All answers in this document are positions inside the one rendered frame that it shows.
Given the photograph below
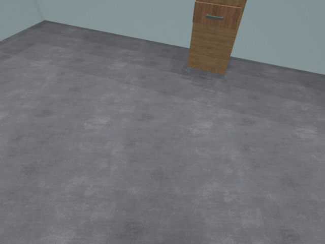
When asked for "drawer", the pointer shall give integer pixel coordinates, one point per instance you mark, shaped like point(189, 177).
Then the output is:
point(229, 12)

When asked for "handle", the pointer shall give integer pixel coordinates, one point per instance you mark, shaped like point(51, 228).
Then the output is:
point(214, 17)

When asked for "cabinet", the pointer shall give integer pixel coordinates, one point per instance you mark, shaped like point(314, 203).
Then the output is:
point(211, 46)

